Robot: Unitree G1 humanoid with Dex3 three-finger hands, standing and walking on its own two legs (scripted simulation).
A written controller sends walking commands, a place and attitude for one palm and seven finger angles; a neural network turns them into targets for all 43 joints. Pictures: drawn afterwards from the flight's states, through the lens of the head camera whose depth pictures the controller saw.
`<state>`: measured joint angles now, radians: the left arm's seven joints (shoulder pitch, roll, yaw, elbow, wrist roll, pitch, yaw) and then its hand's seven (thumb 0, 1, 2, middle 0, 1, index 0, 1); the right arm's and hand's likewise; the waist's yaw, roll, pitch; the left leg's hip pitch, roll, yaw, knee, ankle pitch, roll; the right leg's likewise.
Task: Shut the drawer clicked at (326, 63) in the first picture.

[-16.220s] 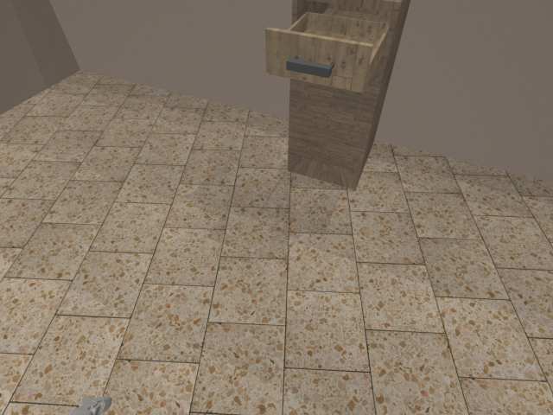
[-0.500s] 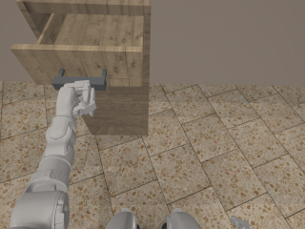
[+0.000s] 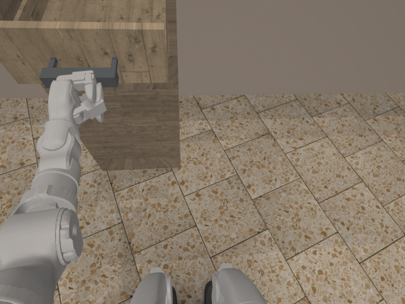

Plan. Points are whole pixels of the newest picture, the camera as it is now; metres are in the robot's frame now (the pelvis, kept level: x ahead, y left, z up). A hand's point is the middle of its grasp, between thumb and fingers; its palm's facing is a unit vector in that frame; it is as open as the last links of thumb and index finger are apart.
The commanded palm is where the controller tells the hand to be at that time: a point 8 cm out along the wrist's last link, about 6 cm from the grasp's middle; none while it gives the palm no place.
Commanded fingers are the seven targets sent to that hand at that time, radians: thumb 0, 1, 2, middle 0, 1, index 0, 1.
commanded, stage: push the drawer shut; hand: left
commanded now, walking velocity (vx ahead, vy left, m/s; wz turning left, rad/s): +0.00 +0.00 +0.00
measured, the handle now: (82, 69) +0.57 +0.21 +0.08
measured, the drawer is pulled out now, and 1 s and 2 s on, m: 0.10 0.00 0.00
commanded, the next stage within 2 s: pull the fist back off the drawer in 1.18 s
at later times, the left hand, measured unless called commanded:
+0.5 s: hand (105, 76) +0.55 +0.16 +0.07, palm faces +0.02 -1.00 -0.04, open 3.2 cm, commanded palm +0.55 +0.21 +0.08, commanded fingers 0.00 0.90 0.90 -1.40 -1.60 -1.40 -1.60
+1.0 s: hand (103, 61) +0.59 +0.17 +0.08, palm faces +0.02 -1.00 -0.03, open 3.4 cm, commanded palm +0.60 +0.20 +0.08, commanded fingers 0.00 0.90 0.90 -1.40 -1.60 -1.40 -1.60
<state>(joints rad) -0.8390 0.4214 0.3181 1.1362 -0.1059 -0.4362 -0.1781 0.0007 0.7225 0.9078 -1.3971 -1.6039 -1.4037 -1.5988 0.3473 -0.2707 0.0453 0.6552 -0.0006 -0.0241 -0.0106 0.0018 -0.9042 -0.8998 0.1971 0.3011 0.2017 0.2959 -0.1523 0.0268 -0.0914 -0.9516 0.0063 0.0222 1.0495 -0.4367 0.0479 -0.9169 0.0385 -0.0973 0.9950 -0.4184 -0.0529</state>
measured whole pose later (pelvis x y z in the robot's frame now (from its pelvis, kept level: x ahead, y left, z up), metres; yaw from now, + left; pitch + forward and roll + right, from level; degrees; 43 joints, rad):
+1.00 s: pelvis +0.01 +0.01 -0.01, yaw -2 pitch +27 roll -5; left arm -1.21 0.65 0.41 1.37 0.04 -0.35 -0.14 0.07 0.67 0.91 -1.40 -1.60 -1.40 -1.60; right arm 0.44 -0.27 0.08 0.65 -0.06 0.04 0.02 0.00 -0.90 -0.90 0.20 0.30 0.20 0.30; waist -0.28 0.06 -0.09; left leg -1.13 0.03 0.00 1.12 -0.46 0.06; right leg -1.07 0.06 -0.12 1.01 -0.41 -0.04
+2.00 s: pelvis +0.01 +0.02 -0.01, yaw -3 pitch +26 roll -5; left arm -1.10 0.58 0.43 1.25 0.00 -0.32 -0.12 0.02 0.77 0.87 -1.40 -1.60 -1.40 -1.60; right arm 0.45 -0.27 0.08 0.61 -0.05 0.04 0.04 0.00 -0.90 -0.90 0.20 0.30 0.20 0.30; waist -0.26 0.06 -0.09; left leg -1.08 0.03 0.02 1.09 -0.46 0.07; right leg -1.03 0.07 -0.09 0.98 -0.41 -0.03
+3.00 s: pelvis +0.04 +0.01 +0.08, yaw +0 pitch -2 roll -1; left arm 0.19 0.32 0.17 -0.10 -0.09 -0.07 0.09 0.01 0.90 0.90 -1.40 -1.60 -1.40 -1.60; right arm 0.19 -0.23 0.06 0.59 0.04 -0.02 -0.06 0.01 -0.90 -0.90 0.20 0.30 0.20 0.30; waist 0.03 0.07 0.00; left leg -0.15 -0.03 0.04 0.46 -0.27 0.05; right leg -0.14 0.03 -0.03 0.43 -0.26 -0.03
